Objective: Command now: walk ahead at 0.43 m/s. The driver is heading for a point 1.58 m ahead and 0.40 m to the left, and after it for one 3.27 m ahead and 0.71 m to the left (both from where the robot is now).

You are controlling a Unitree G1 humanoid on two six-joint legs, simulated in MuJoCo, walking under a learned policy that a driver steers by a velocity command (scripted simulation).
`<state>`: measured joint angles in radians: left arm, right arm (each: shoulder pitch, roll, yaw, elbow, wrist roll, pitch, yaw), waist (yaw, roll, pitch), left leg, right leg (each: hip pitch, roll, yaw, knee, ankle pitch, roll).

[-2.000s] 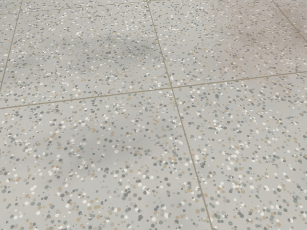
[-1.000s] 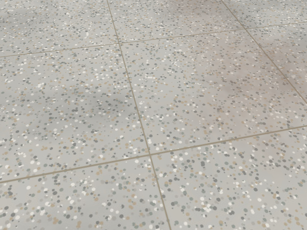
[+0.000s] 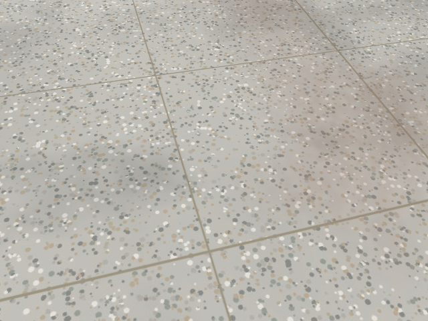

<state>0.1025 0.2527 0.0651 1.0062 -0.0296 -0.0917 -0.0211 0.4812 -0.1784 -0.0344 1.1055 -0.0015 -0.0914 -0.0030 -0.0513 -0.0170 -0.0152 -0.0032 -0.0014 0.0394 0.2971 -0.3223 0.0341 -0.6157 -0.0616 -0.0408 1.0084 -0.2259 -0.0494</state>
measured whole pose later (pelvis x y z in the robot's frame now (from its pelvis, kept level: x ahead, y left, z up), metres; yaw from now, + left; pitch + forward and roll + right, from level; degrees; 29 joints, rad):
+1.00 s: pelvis +0.47 -0.01 -0.01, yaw -1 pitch +1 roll +1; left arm 0.17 0.24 0.04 1.02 0.00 0.01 0.04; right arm 0.13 -0.20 -0.03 0.96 -0.02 -0.04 0.00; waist 0.00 -0.02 0.03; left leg -0.38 -0.03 0.07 0.45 -0.10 0.06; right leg -0.37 -0.06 0.02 0.68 -0.33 0.02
